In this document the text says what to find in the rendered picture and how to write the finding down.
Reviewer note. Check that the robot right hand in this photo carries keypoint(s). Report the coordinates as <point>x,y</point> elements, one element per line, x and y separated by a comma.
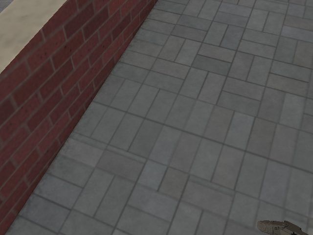
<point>274,227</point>

